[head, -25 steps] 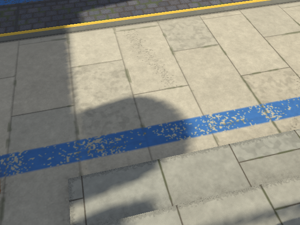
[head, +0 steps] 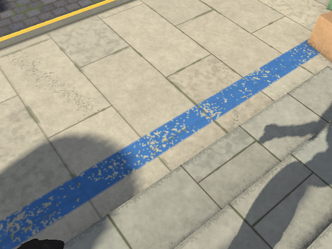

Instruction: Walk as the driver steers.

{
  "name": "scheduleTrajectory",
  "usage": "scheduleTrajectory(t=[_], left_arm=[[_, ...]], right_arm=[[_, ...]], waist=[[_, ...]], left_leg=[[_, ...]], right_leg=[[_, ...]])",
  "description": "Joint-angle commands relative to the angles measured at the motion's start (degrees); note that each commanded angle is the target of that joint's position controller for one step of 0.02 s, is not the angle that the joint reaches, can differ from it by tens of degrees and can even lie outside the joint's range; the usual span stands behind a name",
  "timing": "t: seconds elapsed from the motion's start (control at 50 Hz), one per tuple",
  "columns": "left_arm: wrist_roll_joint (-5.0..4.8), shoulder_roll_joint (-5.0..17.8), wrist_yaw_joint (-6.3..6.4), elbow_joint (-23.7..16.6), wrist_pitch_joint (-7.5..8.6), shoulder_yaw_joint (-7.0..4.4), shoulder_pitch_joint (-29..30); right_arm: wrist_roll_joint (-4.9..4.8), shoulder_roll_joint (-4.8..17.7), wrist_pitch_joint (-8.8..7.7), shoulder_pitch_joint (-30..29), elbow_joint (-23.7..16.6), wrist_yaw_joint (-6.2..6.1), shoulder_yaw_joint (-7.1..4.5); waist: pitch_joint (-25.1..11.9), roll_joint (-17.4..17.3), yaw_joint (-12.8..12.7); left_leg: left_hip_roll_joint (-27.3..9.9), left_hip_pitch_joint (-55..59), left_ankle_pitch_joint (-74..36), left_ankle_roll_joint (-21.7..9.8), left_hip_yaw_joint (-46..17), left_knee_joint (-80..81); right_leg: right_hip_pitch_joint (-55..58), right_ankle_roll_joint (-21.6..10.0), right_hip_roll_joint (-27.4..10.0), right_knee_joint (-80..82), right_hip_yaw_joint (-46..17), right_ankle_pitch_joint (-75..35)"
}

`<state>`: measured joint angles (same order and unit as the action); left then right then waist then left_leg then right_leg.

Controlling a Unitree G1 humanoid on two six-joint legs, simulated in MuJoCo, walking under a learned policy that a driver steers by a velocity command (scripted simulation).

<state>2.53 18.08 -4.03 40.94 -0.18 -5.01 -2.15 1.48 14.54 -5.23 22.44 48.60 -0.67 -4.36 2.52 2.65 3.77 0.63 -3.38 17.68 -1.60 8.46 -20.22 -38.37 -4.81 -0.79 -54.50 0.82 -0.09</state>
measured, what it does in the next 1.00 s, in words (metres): goes down: right foot 0.10 m lower, then left foot 0.10 m lower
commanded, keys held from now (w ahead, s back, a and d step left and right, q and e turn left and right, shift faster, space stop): w+e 0.12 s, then w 0.36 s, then w+q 0.10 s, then q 0.42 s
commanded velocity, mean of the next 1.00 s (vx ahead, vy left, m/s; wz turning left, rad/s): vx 0.39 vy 0.00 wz -0.03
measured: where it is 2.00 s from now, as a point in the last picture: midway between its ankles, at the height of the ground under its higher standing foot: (177, 218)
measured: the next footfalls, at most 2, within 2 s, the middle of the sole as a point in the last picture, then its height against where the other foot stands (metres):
right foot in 0.24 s outside the picture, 0.10 m lower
left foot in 0.70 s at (150, 215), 0.10 m lower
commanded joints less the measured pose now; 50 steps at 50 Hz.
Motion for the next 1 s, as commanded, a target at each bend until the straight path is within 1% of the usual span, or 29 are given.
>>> scheduleTrajectory(t=[0.02, 0.14, 0.16, 0.2, 0.24, 0.26, 0.28, 0.3, 0.32, 0.34, 0.38, 0.4, 0.42, 0.5, 0.52, 0.54, 0.56, 0.62, 0.64, 0.7, 0.72, 0.74, 0.76, 0.78, 0.8, 0.82, 0.86, 0.9, 1.0], left_arm=[[-0.57, 0.9, 0.0, -4.7, 1.29, 0.55, 7.5], [0.82, -0.3, -1.2, -2.5, 0.5, 2.1, 9.9], [6.06, -2.1, -1.59, 1.2, 1.97, 4.19, 0.1], [4.84, 2.2, -0.24, 4.3, 3.17, 2.65, -4.9], [3.02, 7.5, 0.55, 8.6, 5.0, -0.54, -20.2], [1.98, 8.9, 0.76, 8.1, 3.7, -0.44, -28.1], [1.13, 7.4, 1.48, 8.7, 3.47, -0.83, -33.1], [0.61, 8.0, 1.81, 10.1, 4.36, -1.74, -32.1], [-0.07, 5.8, 1.23, 9.3, 4.94, -1.18, -23.7], [1.42, 2.4, 0.22, 9.1, 5.3, 0.07, -19.5], [1.54, -0.9, -0.74, 9.5, 6.41, 1.37, -18.9], [0.14, -1.5, -0.62, 9.2, 7.21, 1.78, -18.3], [0.97, -1.7, 0.01, 8.5, 7.71, 1.73, -16.2], [3.79, -0.5, 0.31, 8.5, 8.11, 2.19, -16.8], [-7.53, 0.6, 2.84, 11.3, 7.55, 1.33, -18.6], [-7.54, -0.8, 3.83, 11.7, 7.09, 2.11, -20.8], [4.91, -2.0, 1.77, 12.5, 7.98, 3.61, -26.1], [2.0, -1.7, 2.65, 15.7, 7.21, 3.32, -34.9], [-2.23, 0.8, 5.95, 14.2, 5.99, 1.77, -29.1], [-3.05, 2.4, 7.07, 13.8, 4.27, 1.87, -28.7], [-5.25, -2.7, 7.45, 14.0, 3.73, 2.0, -35.4], [-6.43, 1.1, 7.92, 12.5, 3.77, 2.27, -35.4], [-5.18, 1.8, 8.17, 9.1, 3.7, 2.25, -27.0], [1.2, -1.5, 3.06, 4.4, 4.45, 4.55, -28.0], [2.06, 2.2, 2.76, 2.7, 4.92, 2.96, -20.8], [3.06, 3.5, 3.88, 1.0, 4.86, 2.92, -19.4], [2.23, -1.2, 5.03, 0.3, 3.3, 4.83, -21.3], [1.59, -3.4, 5.06, 0.2, 2.72, 6.39, -23.4], [1.53, 0.9, 4.93, -3.7, 3.5, 5.19, -16.2]], right_arm=[[0.39, 3.2, -1.98, 3.9, -1.5, 0.3, 0.0], [-0.47, 4.9, -2.03, 4.4, 2.2, -0.45, 0.33], [5.36, 7.4, -2.56, 12.8, 7.2, 0.81, 1.84], [5.38, 6.3, -2.77, 13.3, 10.0, 2.0, 2.03], [6.24, 5.9, -1.18, 10.5, 10.2, 4.22, 3.46], [6.33, -1.7, -1.09, 13.8, 8.2, 6.0, 5.44], [4.46, -0.5, -2.12, 5.5, 3.6, 6.97, 6.14], [1.63, 1.8, -3.75, -5.2, -1.8, 6.14, 6.03], [0.53, 5.9, -4.69, -6.8, -2.3, 4.81, 4.98], [1.21, 9.5, -4.45, -5.7, -1.0, 2.98, 3.56], [2.76, 7.4, -1.87, -1.7, 0.9, 0.93, 3.82], [3.83, 2.5, -0.32, -2.4, 0.7, 0.4, 5.34], [5.24, -1.9, 0.36, -1.7, 0.5, 0.9, 7.04], [2.12, -1.0, 0.45, -8.7, -2.3, 3.54, 6.86], [-1.78, 3.4, 1.39, -8.8, -2.1, 3.53, 4.01], [-2.06, 3.9, 1.79, -12.0, -3.3, 3.18, 3.95], [3.28, 3.1, 1.66, -19.4, -5.1, 3.32, 5.77], [3.99, 2.7, 1.55, -25.9, -5.8, 2.65, 5.52], [-1.51, 3.9, 0.58, -24.3, -6.2, 3.71, 4.09], [0.81, 6.0, -0.36, 1.6, 3.1, 3.77, 1.78], [0.81, 12.2, -0.08, 8.6, 5.2, 4.15, -0.37], [-2.09, 10.9, 0.63, 12.5, 4.6, 4.61, -0.56], [-2.68, 10.7, 1.35, 8.5, 1.4, 3.67, -1.07], [2.79, 13.2, 1.03, 7.8, 0.3, 3.01, -0.48], [3.33, 10.5, 0.29, 2.4, 0.6, 2.97, -0.17], [3.41, 9.9, -0.1, -4.1, -0.6, 3.26, 0.23], [1.51, 8.2, -1.6, -10.5, -3.0, 3.35, 0.48], [1.84, 6.7, -2.89, -9.5, -5.0, 2.83, 0.67], [1.76, 8.2, -2.99, -2.2, -7.9, 1.09, 0.01]], waist=[[2.1, -6.4, 1.5], [5.3, -3.4, 0.3], [6.6, -2.1, -1.6], [6.6, 0.5, -2.3], [-2.1, 9.8, -8.8], [-22.3, 10.7, -8.8], [-25.7, 1.4, -15.8], [-11.9, 2.4, -18.3], [-4.1, -1.2, -14.3], [-0.7, -5.7, -10.3], [-0.6, -0.2, -3.2], [-0.7, -1.6, -1.6], [-0.5, -3.0, -1.0], [-0.2, -1.3, -2.7], [-2.9, 4.2, -1.0], [-0.5, 3.8, -3.3], [9.7, -6.4, -5.9], [9.0, -3.1, -10.7], [7.3, 1.1, -11.2], [-4.6, -8.6, 0.1], [-17.4, -22.8, -0.8], [-31.1, -17.9, 3.0], [-31.7, -10.3, 5.0], [-36.3, -8.8, 3.4], [-17.0, -2.0, 1.4], [-9.8, -1.1, -2.6], [-7.7, -5.2, -8.7], [-9.4, -2.7, -8.0], [-8.0, -5.8, -4.3]], left_leg=[[-11.8, 5.3, -8.6, -4.9, -7.3, 4.3], [-11.3, -1.0, -10.0, -3.4, -2.4, -1.8], [-12.0, 7.6, -12.9, -4.5, -4.2, -5.2], [-12.5, 11.3, -20.5, -6.1, -6.1, -12.5], [-5.0, -11.3, -3.8, -0.8, -0.4, -40.4], [-0.4, -27.7, 14.7, 2.1, -4.4, -59.9], [0.2, -42.3, 16.6, 3.0, -12.7, -62.2], [-2.4, -57.2, 15.6, 2.9, -15.0, -62.3], [-6.5, -55.1, 7.2, 2.1, -17.1, -51.6], [-8.8, -46.3, 2.7, 2.8, -16.7, -44.1], [-11.9, -32.8, 6.8, 3.4, -14.0, -42.1], [-11.6, -30.2, 6.0, 3.5, -12.8, -38.0], [-11.5, -27.0, -5.7, 1.8, -13.2, -36.2], [-5.1, -13.6, -45.1, -1.9, -11.0, -17.5], [-3.7, -11.4, -49.9, -1.4, -7.6, -16.6], [-4.2, -13.0, -48.3, -1.1, -8.4, -15.5], [-7.7, -24.6, -39.3, -0.7, -12.5, -11.8], [-9.0, -35.6, -39.1, -1.2, -12.0, -0.4], [-5.4, -27.4, -42.6, -1.6, -9.4, -0.4], [-2.0, 4.0, -51.4, -3.0, -3.5, -2.4], [-16.9, 31.3, -91.1, -10.9, -15.2, -21.6], [-24.6, 42.5, -93.6, -17.5, -28.9, -23.3], [-24.9, 39.5, -79.7, -20.5, -31.7, -17.7], [-25.3, 34.3, -49.8, -26.3, -41.8, -11.5], [-21.0, 17.8, -38.1, -23.5, -39.5, -6.6], [-20.5, 0.6, -38.0, -22.8, -35.4, -3.0], [-16.4, -20.5, -36.7, -22.6, -29.7, 0.4], [-12.1, -23.4, -36.7, -19.9, -28.3, 0.5], [-8.3, -15.3, -28.9, -16.9, -28.7, -2.0]], right_leg=[[-7.2, -1.3, -0.5, 8.3, 1.1, -12.9], [14.8, -1.3, 0.3, 29.5, 3.0, -22.6], [11.9, -2.8, -4.7, 31.9, -4.5, -17.0], [14.9, -3.7, -3.9, 35.4, -1.7, -13.3], [50.8, -8.1, -2.4, 31.3, 1.6, -22.2], [79.5, -17.9, -9.7, 14.1, -9.8, -33.2], [86.9, -21.8, -17.9, 16.4, -25.3, -28.0], [77.4, -20.5, -20.4, 24.7, -30.3, -7.4], [61.4, -17.7, -19.4, 30.9, -29.2, -1.7], [46.4, -18.7, -19.1, 34.6, -26.1, -10.9], [27.7, -20.8, -19.6, 38.7, -24.5, -20.1], [22.6, -19.4, -17.1, 41.1, -22.1, -13.5], [17.8, -16.1, -12.7, 39.4, -17.3, -9.5], [3.1, -8.1, -1.7, 31.4, -5.2, 5.6], [9.1, -4.7, -0.7, 30.3, -4.4, 6.7], [10.3, -3.7, -1.4, 28.2, -4.6, 8.7], [14.5, -7.3, -8.1, 26.9, -10.7, 11.8], [36.2, -5.8, -9.5, 21.6, -12.0, 7.8], [30.4, -3.5, -5.4, 17.7, -6.3, 6.9], [21.0, -1.3, 0.2, -15.7, 1.0, 2.6], [0.4, 3.6, 6.9, -45.1, 6.2, 47.7], [-10.0, 4.9, 4.6, -59.3, 1.2, 49.2], [-15.9, 5.6, 1.9, -60.7, 0.7, 43.7], [-14.1, 8.4, 0.1, -60.4, -9.2, 40.9], [-20.7, 10.0, -1.2, -52.8, -7.2, 35.2], [-15.9, 11.1, -3.9, -44.8, -6.9, 30.9], [-3.7, 11.2, -6.0, -40.4, -6.1, 35.7], [-2.3, 11.8, -4.9, -40.5, -5.0, 26.4], [-8.8, 13.8, -4.7, -30.2, -3.8, 17.0]])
